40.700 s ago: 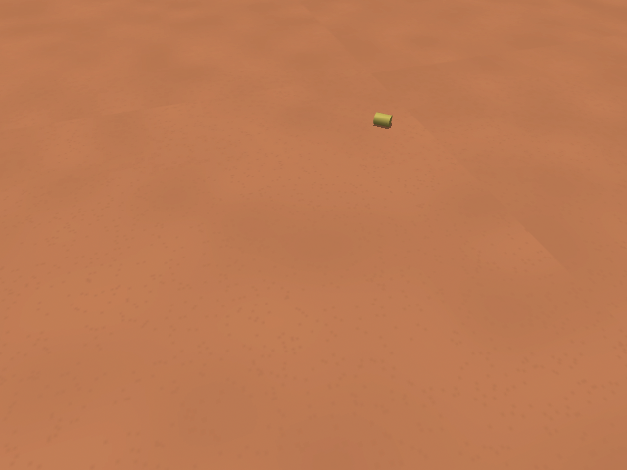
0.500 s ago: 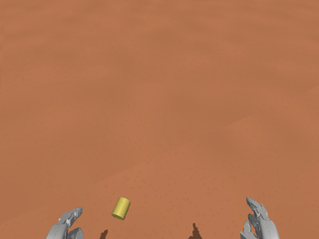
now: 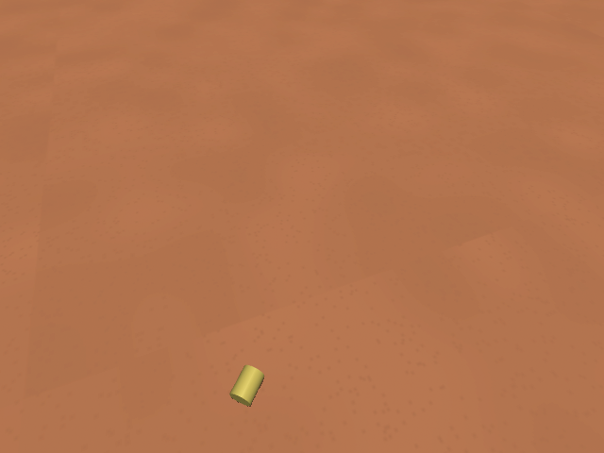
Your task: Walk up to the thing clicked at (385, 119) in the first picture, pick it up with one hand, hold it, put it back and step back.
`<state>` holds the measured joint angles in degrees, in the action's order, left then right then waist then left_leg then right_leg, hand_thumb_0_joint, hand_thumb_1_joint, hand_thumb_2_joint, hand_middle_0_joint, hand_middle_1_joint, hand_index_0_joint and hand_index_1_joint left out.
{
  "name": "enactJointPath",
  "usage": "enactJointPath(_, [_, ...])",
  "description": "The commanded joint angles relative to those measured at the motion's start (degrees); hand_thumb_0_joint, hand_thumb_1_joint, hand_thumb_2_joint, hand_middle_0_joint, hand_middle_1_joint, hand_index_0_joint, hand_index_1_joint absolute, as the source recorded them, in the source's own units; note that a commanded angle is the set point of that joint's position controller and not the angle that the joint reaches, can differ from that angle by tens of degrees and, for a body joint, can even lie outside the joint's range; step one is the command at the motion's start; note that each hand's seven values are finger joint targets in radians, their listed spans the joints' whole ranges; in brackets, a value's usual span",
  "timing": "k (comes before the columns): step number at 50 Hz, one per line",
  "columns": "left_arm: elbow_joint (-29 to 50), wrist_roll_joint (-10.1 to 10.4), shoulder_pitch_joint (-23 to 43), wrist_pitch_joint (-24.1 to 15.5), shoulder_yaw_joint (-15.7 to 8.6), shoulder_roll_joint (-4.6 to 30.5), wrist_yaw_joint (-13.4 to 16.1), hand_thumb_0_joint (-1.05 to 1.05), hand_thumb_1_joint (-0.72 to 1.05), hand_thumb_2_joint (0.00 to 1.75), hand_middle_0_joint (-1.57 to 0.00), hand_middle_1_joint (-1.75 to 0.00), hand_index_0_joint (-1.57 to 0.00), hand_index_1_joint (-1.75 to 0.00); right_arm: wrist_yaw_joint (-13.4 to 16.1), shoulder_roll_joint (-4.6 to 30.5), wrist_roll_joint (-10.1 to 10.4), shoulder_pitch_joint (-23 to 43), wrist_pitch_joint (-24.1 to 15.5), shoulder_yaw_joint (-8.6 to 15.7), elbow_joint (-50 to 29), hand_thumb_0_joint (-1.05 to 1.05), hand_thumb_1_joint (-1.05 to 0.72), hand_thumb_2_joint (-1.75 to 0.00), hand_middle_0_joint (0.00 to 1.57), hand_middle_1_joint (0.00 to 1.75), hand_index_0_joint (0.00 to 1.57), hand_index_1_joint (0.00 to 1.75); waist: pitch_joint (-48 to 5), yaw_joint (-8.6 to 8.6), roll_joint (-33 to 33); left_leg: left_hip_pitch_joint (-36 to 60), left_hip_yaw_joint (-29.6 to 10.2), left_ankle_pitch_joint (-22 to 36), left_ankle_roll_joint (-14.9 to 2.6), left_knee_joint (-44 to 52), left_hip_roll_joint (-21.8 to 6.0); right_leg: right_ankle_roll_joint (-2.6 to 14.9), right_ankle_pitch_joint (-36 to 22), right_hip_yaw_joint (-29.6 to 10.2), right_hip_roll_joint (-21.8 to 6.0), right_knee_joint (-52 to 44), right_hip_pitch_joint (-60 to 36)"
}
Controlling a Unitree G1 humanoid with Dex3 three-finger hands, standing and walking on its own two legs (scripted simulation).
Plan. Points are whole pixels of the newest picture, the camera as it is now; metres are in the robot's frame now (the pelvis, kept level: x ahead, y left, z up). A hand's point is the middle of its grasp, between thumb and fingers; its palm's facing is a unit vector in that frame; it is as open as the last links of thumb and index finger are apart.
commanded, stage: stand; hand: left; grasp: from above
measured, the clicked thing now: (247, 385) +0.46 +0.19 -0.72
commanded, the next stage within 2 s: none
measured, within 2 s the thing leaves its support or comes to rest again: neither
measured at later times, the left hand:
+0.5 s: hand out of the picture +0.04 +0.23 -0.14, palm faces +0.04 -0.94 -0.34, open 7.4 cm
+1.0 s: hand out of the picture +0.07 +0.22 -0.14, palm faces +0.04 -0.94 -0.34, open 7.4 cm
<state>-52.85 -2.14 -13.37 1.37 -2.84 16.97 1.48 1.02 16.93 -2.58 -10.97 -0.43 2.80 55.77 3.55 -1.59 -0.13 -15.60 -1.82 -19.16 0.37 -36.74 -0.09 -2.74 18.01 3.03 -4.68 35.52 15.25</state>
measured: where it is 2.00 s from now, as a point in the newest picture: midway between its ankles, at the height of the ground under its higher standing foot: outside the picture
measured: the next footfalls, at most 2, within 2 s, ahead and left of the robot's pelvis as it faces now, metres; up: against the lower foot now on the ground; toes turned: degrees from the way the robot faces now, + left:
none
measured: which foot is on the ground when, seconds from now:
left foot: down 0.00-1.00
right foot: down 0.00-1.00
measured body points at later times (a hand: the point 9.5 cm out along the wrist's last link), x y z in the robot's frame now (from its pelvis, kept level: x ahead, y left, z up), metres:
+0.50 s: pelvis -0.01 -0.02 +0.02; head -0.01 -0.03 +0.47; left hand +0.04 +0.27 -0.12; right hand +0.05 -0.31 -0.12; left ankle +0.01 +0.12 -0.73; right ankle +0.01 -0.15 -0.73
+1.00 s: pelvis +0.00 -0.03 +0.02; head +0.01 -0.03 +0.47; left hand +0.07 +0.27 -0.11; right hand +0.08 -0.31 -0.12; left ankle +0.01 +0.12 -0.73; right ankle +0.01 -0.15 -0.73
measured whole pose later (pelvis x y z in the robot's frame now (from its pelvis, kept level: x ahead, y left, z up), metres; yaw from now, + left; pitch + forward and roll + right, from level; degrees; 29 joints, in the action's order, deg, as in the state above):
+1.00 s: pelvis +0.00 -0.03 +0.02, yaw +1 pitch -4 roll +0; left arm -65.3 -1.0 -6.6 -0.5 -2.1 17.7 0.4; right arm 0.7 18.6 -1.0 -7.4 0.4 0.8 64.3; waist 4.2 -0.6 -1.2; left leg -5.3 -3.0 -10.7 2.6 -19.9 -2.1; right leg -0.9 10.8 4.9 -2.4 20.1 5.3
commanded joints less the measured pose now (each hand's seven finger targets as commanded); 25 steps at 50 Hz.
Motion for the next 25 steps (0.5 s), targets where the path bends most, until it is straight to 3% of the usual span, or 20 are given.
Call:
enactJointPath(1, [0.6,0.0,3.0,-2.2,-1.8,9.9,0.9,0.0,0.9,0.9,-0.2,-0.3,-0.2,-0.3,0.8,10.5,0.6,2.5,-1.4,2.4,-2.1,0.0,-0.9,-0.9,0.2,0.3,0.2,0.3,-4.1,0.56,-1.2,3.7,-5.8,14.0,-2.44,11.8,-4.5,3.68,-9.6,-3.3,-1.9,-9.7,-5.3])
enactJointPath(6, [-3.6,0.0,3.2,-2.5,-1.2,10.3,0.9,0.0,0.9,0.9,-0.2,-0.3,-0.2,-0.3,0.7,10.2,1.0,2.7,-0.9,2.1,0.9,0.0,-0.9,-0.9,0.2,0.3,0.2,0.3,-2.0,0.73,0.7,6.1,-5.2,12.6,-1.74,14.5,-4.5,3.11,-7.5,-3.3,-2.2,-14.3,-6.4])
enactJointPath(11, [-6.0,0.1,4.2,-2.5,-1.1,10.8,0.8,0.0,0.9,0.9,-0.2,-0.3,-0.2,-0.3,0.4,10.4,1.0,3.0,-0.3,1.8,2.4,0.0,-0.9,-0.9,0.2,0.3,0.2,0.3,0.1,0.84,-0.1,4.6,-5.4,6.5,-1.76,17.7,-4.7,2.74,-3.4,-3.3,-2.2,-16.8,-7.5])
enactJointPath(16, [-7.3,0.0,4.6,-2.6,-1.2,11.2,0.6,0.0,0.9,0.9,-0.2,-0.3,-0.2,-0.3,0.2,10.4,1.1,4.0,-0.2,1.8,3.1,0.0,-0.9,-0.9,0.2,0.3,0.2,0.3,0.3,0.58,0.4,5.3,-5.3,6.8,-1.56,18.4,-4.8,2.75,-0.9,-3.8,-2.6,-18.6,-7.2])
enactJointPath(25, [-8.2,0.5,6.2,-2.8,-1.3,12.2,0.3,0.0,0.9,0.9,-0.2,-0.3,-0.2,-0.3,0.1,10.9,1.2,3.7,-0.3,1.2,4.4,0.0,-0.9,-0.9,0.2,0.3,0.2,0.3,-0.2,0.55,-0.4,5.4,-5.2,8.8,-1.36,18.8,-5.3,2.88,-3.2,-4.3,-3.0,-19.5,-9.0])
